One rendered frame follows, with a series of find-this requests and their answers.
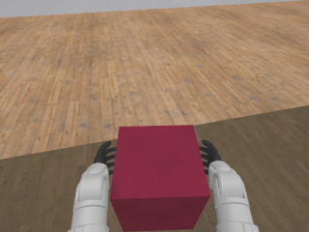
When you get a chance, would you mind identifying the left robot forearm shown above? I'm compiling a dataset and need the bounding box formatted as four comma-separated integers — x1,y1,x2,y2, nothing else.
68,162,110,232

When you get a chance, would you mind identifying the right robot hand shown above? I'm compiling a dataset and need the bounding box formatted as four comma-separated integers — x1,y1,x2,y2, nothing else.
199,139,221,175

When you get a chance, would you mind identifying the right robot forearm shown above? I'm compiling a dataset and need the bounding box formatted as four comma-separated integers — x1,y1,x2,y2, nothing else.
209,160,260,232

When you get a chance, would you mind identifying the left robot hand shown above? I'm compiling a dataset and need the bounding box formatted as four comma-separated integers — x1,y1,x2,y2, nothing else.
94,141,117,175

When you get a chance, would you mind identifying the carton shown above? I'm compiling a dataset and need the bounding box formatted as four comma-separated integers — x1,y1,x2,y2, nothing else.
109,125,211,232

